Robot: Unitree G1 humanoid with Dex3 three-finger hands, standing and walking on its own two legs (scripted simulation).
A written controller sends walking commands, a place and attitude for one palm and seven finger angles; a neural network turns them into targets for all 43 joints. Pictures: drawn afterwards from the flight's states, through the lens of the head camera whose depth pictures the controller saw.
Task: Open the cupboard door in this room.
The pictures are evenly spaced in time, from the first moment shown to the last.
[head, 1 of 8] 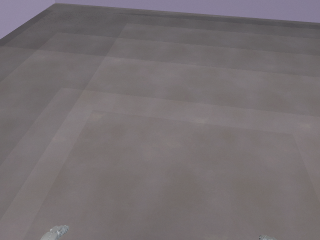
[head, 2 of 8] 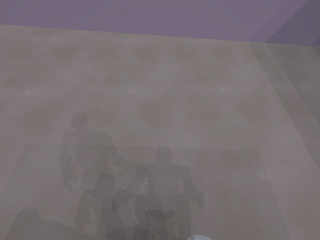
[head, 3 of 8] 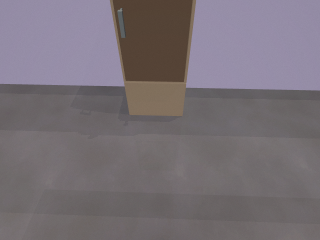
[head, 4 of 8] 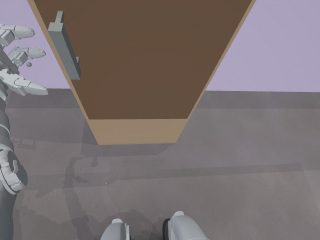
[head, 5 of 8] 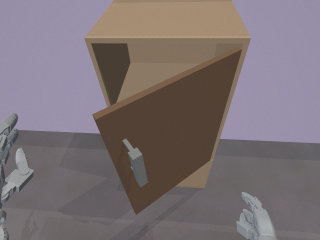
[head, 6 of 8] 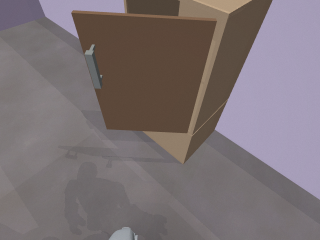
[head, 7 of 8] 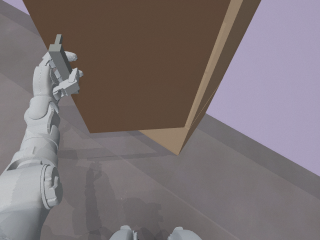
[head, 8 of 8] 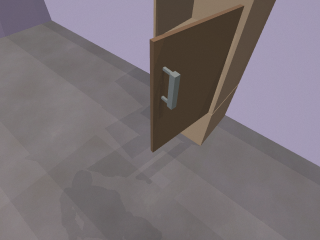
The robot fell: no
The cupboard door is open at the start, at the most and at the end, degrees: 0 81 80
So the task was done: yes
